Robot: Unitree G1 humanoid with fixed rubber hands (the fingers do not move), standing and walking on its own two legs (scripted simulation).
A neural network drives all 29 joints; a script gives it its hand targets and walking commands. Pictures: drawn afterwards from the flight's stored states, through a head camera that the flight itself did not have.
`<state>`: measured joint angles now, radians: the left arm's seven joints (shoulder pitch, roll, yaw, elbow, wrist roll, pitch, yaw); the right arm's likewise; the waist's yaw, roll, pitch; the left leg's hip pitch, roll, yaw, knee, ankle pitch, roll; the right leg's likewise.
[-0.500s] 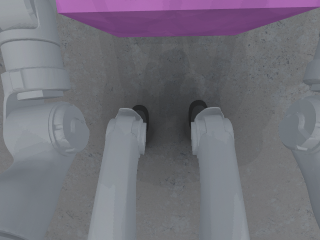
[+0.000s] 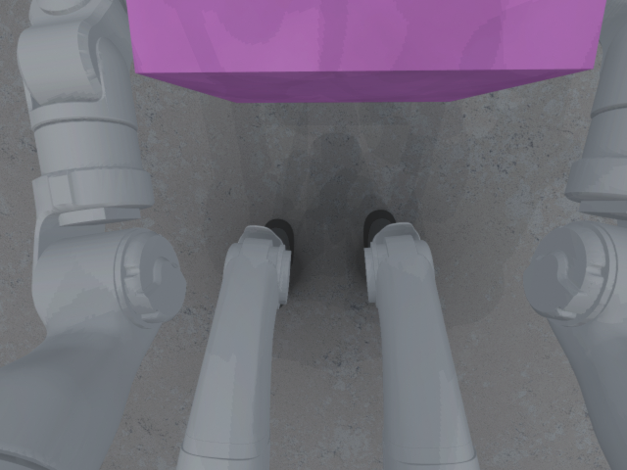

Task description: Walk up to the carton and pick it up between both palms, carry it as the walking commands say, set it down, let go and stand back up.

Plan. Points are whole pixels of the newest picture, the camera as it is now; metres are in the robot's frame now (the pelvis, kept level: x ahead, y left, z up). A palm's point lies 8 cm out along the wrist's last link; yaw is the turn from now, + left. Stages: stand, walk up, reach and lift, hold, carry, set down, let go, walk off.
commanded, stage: reach and lift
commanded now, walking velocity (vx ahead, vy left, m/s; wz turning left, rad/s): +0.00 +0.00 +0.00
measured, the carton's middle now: out of the picture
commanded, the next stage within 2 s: none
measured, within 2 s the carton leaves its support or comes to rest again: neither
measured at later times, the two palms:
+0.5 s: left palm out of the picture +0.53 +0.18 -0.04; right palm out of the picture +0.53 -0.22 -0.03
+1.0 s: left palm out of the picture +0.50 +0.17 +0.04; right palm out of the picture +0.50 -0.22 +0.05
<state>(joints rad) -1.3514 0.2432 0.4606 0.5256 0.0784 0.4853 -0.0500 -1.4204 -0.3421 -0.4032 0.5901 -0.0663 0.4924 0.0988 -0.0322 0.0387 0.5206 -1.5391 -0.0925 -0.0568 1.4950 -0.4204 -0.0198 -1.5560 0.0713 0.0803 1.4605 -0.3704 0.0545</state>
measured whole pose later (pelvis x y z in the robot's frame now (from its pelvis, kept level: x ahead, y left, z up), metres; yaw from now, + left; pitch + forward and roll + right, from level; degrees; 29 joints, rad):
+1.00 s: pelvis +0.04 +0.00 +0.12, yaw +1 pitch +22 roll -1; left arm -0.88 0.08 0.45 0.43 0.14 0.46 -0.11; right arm -0.95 -0.17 -0.42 0.48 -0.15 0.47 0.16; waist -0.04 0.04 0.28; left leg -1.08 -0.09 -0.11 0.99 -0.30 -0.01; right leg -1.09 0.06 0.09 0.95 -0.25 0.04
